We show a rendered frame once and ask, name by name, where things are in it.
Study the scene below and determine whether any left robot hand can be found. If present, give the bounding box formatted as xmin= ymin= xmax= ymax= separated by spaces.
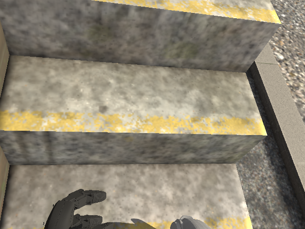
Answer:
xmin=43 ymin=189 xmax=114 ymax=229

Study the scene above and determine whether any right robot thigh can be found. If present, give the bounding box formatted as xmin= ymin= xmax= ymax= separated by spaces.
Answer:
xmin=170 ymin=218 xmax=212 ymax=229

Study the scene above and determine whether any robot right shin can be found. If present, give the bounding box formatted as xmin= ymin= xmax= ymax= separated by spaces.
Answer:
xmin=180 ymin=215 xmax=193 ymax=220

